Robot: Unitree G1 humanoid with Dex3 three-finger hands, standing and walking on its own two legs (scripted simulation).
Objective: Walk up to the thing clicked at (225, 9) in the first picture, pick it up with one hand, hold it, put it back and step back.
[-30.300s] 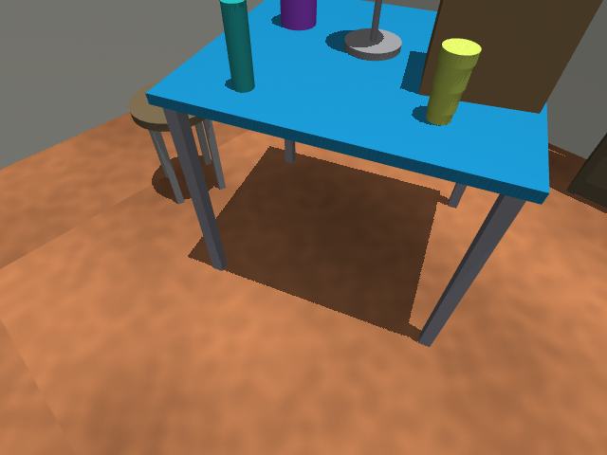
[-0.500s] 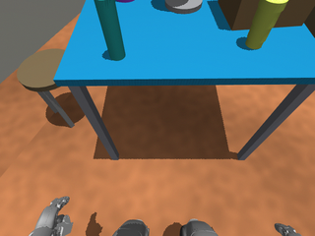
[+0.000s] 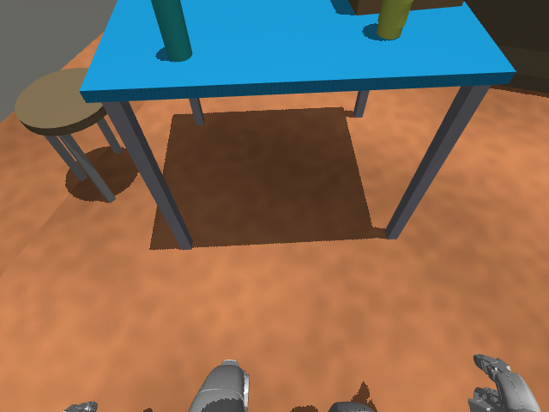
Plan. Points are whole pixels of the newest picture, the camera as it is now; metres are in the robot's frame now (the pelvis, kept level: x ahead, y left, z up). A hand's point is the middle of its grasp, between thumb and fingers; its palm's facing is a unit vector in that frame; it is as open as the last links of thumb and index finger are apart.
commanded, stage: step back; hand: left
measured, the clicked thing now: (168, 9) +0.79 +0.26 +0.12
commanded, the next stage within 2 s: stand in 1.84 s
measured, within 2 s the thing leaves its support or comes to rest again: neither
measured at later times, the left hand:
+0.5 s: hand out of the picture -0.05 +0.25 -0.13, palm faces +0.07 -0.92 -0.38, open 7.4 cm
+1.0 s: hand out of the picture -0.27 +0.23 -0.12, palm faces +0.16 -0.88 -0.44, open 7.4 cm
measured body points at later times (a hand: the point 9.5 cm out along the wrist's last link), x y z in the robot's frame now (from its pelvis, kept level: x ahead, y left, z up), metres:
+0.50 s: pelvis -0.15 -0.03 +0.01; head -0.10 -0.02 +0.46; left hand -0.06 +0.29 -0.10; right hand -0.03 -0.33 -0.10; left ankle -0.11 +0.10 -0.71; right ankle -0.17 -0.16 -0.65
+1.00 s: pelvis -0.30 -0.06 +0.01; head -0.28 -0.07 +0.46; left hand -0.28 +0.28 -0.09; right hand -0.19 -0.37 -0.12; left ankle -0.32 +0.07 -0.71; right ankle -0.22 -0.17 -0.71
